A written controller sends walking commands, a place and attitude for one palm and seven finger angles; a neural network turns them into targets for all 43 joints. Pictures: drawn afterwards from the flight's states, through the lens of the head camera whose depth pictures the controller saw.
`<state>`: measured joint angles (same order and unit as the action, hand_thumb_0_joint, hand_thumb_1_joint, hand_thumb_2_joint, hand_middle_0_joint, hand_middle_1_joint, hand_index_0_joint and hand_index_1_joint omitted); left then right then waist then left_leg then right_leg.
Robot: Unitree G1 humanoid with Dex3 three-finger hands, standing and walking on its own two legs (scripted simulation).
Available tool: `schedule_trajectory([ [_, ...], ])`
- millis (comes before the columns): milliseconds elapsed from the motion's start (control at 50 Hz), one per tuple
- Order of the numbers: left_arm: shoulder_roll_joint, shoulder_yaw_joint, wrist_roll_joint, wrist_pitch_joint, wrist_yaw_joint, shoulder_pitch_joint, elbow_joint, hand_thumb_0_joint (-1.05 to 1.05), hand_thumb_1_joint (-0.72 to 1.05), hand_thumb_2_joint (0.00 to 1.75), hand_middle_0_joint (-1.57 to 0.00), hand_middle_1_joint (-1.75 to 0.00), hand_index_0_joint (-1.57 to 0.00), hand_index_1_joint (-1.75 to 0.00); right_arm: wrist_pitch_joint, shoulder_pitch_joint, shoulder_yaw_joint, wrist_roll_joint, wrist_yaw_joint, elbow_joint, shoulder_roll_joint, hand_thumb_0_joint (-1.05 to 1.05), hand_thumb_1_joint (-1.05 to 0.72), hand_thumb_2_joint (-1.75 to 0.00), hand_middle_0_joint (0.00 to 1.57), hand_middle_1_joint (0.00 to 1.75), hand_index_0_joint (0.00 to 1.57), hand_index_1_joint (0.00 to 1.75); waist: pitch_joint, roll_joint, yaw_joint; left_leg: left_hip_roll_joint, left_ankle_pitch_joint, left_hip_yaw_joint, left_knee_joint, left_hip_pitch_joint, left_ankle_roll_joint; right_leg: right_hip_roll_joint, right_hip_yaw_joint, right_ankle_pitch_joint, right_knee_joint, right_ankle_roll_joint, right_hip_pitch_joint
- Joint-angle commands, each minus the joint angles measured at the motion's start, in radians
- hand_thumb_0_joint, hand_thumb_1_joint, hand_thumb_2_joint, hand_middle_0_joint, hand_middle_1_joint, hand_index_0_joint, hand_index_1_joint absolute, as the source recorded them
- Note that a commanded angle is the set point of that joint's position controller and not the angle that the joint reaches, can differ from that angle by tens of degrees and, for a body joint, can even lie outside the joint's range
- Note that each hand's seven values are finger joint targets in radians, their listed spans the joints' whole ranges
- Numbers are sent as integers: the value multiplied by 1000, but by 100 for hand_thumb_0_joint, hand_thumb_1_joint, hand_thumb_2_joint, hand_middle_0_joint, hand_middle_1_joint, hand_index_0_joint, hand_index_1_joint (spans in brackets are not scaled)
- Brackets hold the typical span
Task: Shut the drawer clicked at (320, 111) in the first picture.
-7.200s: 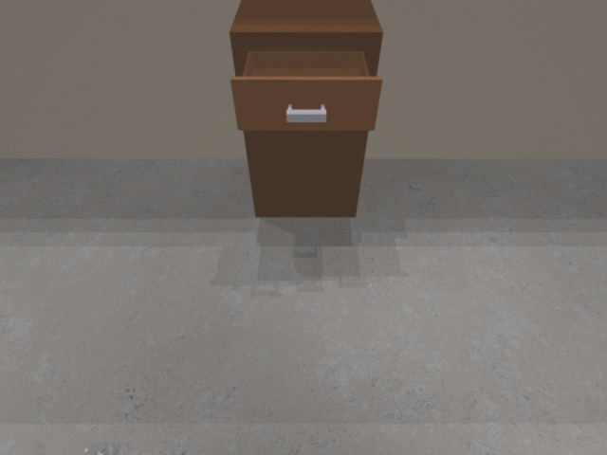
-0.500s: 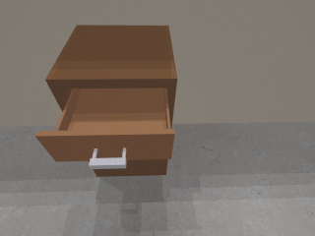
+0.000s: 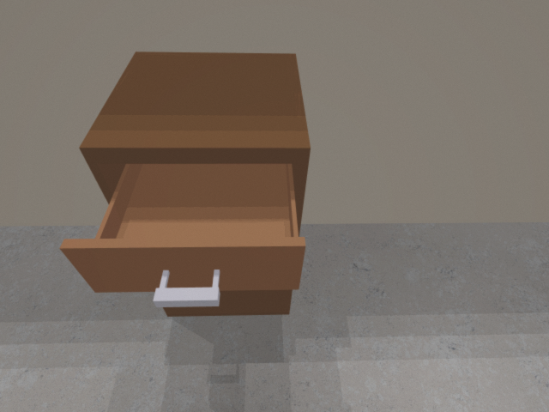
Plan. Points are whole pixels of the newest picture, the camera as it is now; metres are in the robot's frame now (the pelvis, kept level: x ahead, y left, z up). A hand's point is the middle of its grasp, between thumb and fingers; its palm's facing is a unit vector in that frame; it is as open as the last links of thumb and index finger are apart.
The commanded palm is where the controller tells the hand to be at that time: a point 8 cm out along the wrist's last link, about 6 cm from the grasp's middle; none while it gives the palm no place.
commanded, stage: look again from close up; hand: left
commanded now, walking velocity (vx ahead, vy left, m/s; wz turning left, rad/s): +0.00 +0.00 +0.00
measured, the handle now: (189, 286) +0.34 +0.18 -0.08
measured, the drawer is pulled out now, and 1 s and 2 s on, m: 0.21 0.21 0.21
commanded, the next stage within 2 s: raise the hand and make a fist in 0.54 s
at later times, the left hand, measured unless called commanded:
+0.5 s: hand out of the picture -0.02 +0.15 -0.18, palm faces +0.04 -0.98 -0.18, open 7.4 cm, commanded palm none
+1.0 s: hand (214, 382) +0.17 +0.10 -0.02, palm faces +0.01 -1.00 +0.07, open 6.3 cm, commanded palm +0.11 +0.19 -0.05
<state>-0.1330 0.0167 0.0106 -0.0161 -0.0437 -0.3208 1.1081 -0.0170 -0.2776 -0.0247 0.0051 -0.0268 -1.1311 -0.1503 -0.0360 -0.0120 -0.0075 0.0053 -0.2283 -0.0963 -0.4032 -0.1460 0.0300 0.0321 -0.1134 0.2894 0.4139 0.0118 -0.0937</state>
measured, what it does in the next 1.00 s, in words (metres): lowers itself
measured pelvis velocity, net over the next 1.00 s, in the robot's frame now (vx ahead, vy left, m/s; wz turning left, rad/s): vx -0.05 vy -0.03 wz -0.01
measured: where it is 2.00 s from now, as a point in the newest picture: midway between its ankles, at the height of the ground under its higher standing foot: outside the picture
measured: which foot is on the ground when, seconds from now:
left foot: down 0.00-1.00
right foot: down 0.00-1.00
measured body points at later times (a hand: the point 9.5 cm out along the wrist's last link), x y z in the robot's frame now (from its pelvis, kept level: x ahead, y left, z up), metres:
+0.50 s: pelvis +0.00 -0.01 +0.00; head +0.01 -0.01 +0.45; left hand -0.02 +0.20 -0.16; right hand -0.01 -0.22 -0.16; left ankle +0.00 +0.10 -0.74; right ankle -0.04 -0.10 -0.74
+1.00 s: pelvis -0.05 -0.03 -0.07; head -0.02 -0.02 +0.38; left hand +0.16 +0.15 -0.02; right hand +0.17 -0.29 -0.11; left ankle +0.00 +0.10 -0.74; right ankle -0.04 -0.10 -0.74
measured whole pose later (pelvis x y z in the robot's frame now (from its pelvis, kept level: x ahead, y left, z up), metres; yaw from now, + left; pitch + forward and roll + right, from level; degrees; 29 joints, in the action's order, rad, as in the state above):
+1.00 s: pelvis -0.05 -0.03 -0.07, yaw +0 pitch +11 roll +2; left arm -0.06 0.01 -0.16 -0.55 0.13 -0.39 0.09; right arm -0.25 -0.14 0.07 -0.01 0.00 -0.57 -0.26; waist 0.14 -0.04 0.01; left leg -0.04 -0.42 -0.09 -0.99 -0.75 0.00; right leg 0.04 -0.10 0.50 1.04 0.06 -0.72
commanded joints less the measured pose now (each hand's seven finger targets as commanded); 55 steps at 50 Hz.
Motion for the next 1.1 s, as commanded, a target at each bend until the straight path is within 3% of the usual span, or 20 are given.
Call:
schedule_trajectory([
  [0,-91,-18,-1,-7,-2,-82,-17,0,90,90,-20,-30,-20,-30,-13,-63,14,2,-2,24,-87,0,-90,-90,20,30,20,30,-43,17,0,-113,205,111,65,-9,16,96,94,-187,-81,19,-61],
  [380,-85,-19,-1,-9,-2,-95,-13,0,90,90,-20,-30,-20,-30,-13,-83,14,1,-4,12,-70,0,-90,-90,20,30,20,30,-41,-10,-1,-113,198,108,67,0,17,95,95,-198,-87,24,-64],
  [600,-77,-17,0,-8,-3,-106,-7,0,90,90,-20,-30,-20,-30,-9,-84,15,1,-4,9,-67,0,-90,-90,20,30,20,30,-69,19,1,-111,157,105,68,-8,12,92,103,-156,-98,27,-92],
  [620,-109,-13,20,-42,-34,-133,10,0,90,90,-20,-30,-20,-30,-22,25,17,0,8,81,-93,0,-90,-90,20,30,20,30,-126,-55,-31,-113,173,77,-164,-157,-25,151,174,-612,-85,-9,-125],
  [640,-262,-41,-187,-243,-15,578,-1483,0,90,90,-22,-32,-22,-32,-157,-13,51,-38,-35,428,-292,0,-90,-90,20,30,20,30,358,151,118,-16,247,67,-29,161,14,46,109,-462,30,12,-61],
  [660,-227,-63,-110,-203,-75,228,-1254,0,90,90,-24,-34,-24,-34,-236,68,32,-29,-60,374,-208,0,-90,-90,20,30,20,30,408,282,12,-45,355,65,-21,201,9,-12,83,-237,81,36,-81],
  [680,-72,9,-137,-72,-109,-41,-1105,0,90,90,-26,-37,-26,-37,-269,66,55,-60,-49,371,-175,0,-90,-90,20,30,20,30,223,196,41,-59,319,99,-16,65,-11,-14,22,-102,95,19,-184],
  [700,47,85,-147,-55,-92,-35,-1094,0,90,90,-28,-39,-28,-39,-277,36,49,-63,-46,357,-189,0,-90,-90,20,30,20,30,115,93,46,-50,202,96,-38,-24,-6,-17,5,-103,88,16,-216],
  [720,60,120,-171,-98,-76,-8,-1181,0,90,90,-30,-41,-30,-41,-302,68,55,-62,-50,412,-210,0,-90,-90,20,30,20,30,41,39,58,-40,97,114,-70,-81,5,-17,2,-79,78,6,-265],
  [760,52,123,-162,-191,-51,-38,-1183,0,90,90,-34,-45,-34,-45,-335,63,66,-30,-49,468,-237,0,-90,-90,20,30,20,30,58,-122,92,-19,-9,129,-168,-170,14,-22,3,24,116,-4,-406],
  [780,80,128,-153,-241,-35,-39,-1146,0,90,90,-36,-47,-36,-47,-344,74,73,-20,-40,502,-228,0,-90,-90,20,30,20,30,58,-130,87,-3,-48,121,-223,-224,6,-17,10,88,148,-3,-471],
  [800,75,90,-153,-303,-10,-93,-1083,0,90,90,-38,-50,-38,-50,-348,78,85,-9,-31,518,-223,0,-90,-90,20,30,20,30,77,-190,64,-5,-76,121,-277,-294,-7,-22,9,142,200,1,-538],
  [840,88,35,-193,-446,81,-276,-997,0,90,90,-42,-54,-42,-54,-350,130,100,-3,-5,575,-209,0,-90,-90,20,30,20,30,107,-256,-18,-5,-113,113,-364,-466,-27,-23,26,188,305,8,-580],
  [860,70,-7,-212,-526,133,-318,-1003,0,90,90,-44,-56,-44,-56,-343,147,107,-1,9,593,-206,0,-90,-90,20,30,20,30,159,-244,-44,0,-94,106,-414,-526,-31,-23,43,135,366,12,-572],
  [900,-25,-135,-208,-634,194,-396,-999,0,90,90,-48,-60,-48,-60,-309,170,125,-4,42,638,-197,0,-90,-90,20,30,20,30,250,-89,-91,12,-26,74,-497,-588,-39,-12,71,-23,480,28,-531],
  [940,-69,-152,-186,-588,184,-364,-1091,0,90,90,-52,-65,-52,-65,-250,208,124,-12,46,734,-193,0,-90,-90,20,30,20,30,301,5,-101,27,-79,34,-498,-619,-30,-5,83,35,497,32,-505],
  [960,-65,-122,-181,-548,171,-328,-1154,0,90,90,-54,-67,-54,-67,-224,238,114,-24,38,781,-189,0,-90,-90,20,30,20,30,266,19,-93,30,-113,28,-511,-636,-24,-2,114,76,477,31,-518],
  [1000,-79,-94,-166,-500,124,-204,-1320,0,90,90,-58,-71,-58,-71,-183,227,103,-24,21,826,-185,0,-90,-90,20,30,20,30,295,20,-57,24,-111,45,-547,-630,-9,0,169,85,462,27,-528],
  [1040,-94,-125,-167,-513,82,-164,-1413,0,90,90,-62,-75,-62,-75,-165,163,102,-18,5,819,-162,0,-90,-90,20,30,20,30,353,44,-33,11,-77,62,-586,-609,0,0,199,34,461,19,-519],
  [1080,-97,-120,-178,-568,72,-58,-1517,0,90,90,-66,-80,-66,-80,-170,125,96,-12,-9,796,-159,0,-90,-90,20,30,20,30,362,34,18,-9,-53,84,-627,-605,5,-11,200,-13,474,9,-564],
])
